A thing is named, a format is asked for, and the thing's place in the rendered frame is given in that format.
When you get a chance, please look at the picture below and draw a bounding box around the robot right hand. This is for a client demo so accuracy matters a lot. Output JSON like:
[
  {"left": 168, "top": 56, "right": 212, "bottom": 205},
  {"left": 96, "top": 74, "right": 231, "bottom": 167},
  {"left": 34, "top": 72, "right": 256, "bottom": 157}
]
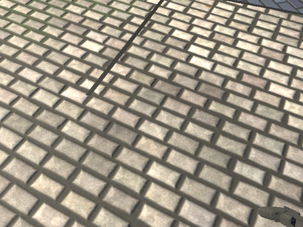
[{"left": 258, "top": 206, "right": 303, "bottom": 227}]

